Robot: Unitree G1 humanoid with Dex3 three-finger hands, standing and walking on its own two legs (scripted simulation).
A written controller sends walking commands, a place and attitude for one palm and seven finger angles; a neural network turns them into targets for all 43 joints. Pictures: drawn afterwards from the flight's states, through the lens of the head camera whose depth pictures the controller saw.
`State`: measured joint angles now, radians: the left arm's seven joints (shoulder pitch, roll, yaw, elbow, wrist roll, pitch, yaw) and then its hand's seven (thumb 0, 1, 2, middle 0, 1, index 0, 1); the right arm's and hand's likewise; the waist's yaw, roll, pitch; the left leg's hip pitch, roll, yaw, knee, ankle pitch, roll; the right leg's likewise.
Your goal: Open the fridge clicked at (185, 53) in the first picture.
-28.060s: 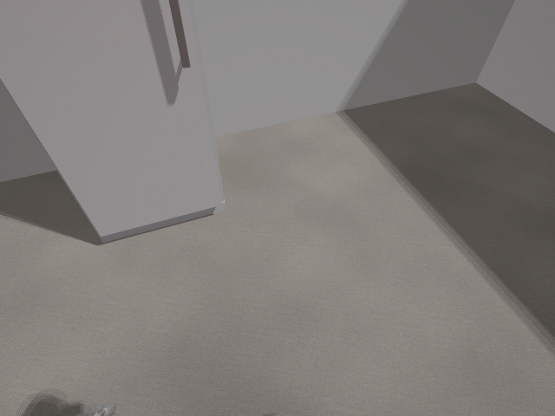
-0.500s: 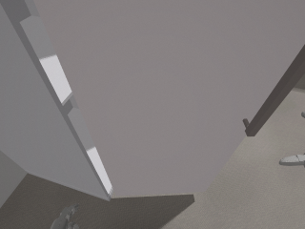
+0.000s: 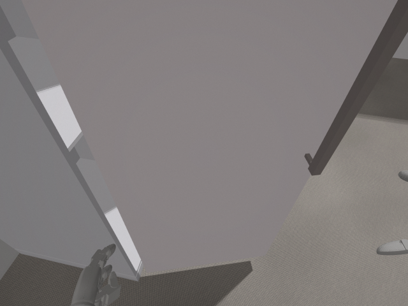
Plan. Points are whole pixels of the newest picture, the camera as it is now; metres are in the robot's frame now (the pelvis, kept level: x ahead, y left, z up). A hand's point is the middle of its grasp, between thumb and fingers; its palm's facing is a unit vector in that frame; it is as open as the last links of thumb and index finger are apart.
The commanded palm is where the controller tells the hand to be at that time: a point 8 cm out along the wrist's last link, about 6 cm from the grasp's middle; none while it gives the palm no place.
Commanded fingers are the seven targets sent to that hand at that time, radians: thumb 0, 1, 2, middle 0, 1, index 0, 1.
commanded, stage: draw the hand back to the body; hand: right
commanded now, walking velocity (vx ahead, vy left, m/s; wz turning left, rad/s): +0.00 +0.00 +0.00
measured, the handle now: (348, 94) +0.43 -0.26 +0.23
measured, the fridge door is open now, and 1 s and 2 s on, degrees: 70 70 70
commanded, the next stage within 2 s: step back with the hand held close in 1.58 s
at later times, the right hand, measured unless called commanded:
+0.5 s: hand (406, 212) +0.23 -0.29 +0.16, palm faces +0.14 +0.99 -0.08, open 14.6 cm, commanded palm +0.19 -0.33 +0.17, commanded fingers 0.00 0.33 -0.31 0.24 1.02 0.24 1.02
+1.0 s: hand (403, 208) +0.23 -0.28 +0.17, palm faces +0.48 +0.80 -0.37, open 10.8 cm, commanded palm +0.17 -0.31 +0.19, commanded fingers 0.00 -0.57 -0.74 0.21 0.49 0.21 0.49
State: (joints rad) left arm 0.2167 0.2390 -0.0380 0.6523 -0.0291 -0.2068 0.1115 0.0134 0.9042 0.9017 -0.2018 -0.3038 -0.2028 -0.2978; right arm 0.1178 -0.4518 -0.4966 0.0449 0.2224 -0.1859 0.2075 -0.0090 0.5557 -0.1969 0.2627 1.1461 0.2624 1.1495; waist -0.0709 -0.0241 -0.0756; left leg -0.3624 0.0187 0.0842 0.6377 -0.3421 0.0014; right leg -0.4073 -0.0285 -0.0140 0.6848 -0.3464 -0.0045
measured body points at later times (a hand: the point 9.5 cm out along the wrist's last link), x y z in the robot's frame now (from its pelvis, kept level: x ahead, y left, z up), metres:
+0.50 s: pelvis +0.01 +0.00 +0.01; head -0.02 +0.01 +0.46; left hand +0.19 +0.24 -0.05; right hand +0.22 -0.35 +0.16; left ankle -0.01 +0.12 -0.72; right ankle +0.00 -0.11 -0.72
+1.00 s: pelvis +0.02 -0.01 +0.02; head +0.00 +0.01 +0.46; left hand +0.20 +0.22 -0.07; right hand +0.20 -0.32 +0.19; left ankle -0.01 +0.12 -0.72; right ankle +0.00 -0.11 -0.72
